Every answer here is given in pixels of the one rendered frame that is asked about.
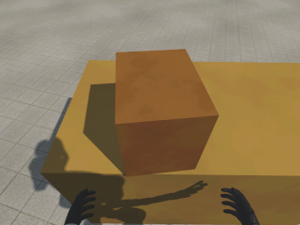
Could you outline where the carton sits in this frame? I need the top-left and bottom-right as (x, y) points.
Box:
(115, 49), (219, 177)

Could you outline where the right robot hand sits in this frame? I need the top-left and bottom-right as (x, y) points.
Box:
(220, 187), (261, 225)

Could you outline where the left robot hand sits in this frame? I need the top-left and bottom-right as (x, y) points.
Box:
(64, 188), (96, 225)

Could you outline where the pedestal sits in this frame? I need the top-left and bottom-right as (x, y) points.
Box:
(40, 60), (300, 225)

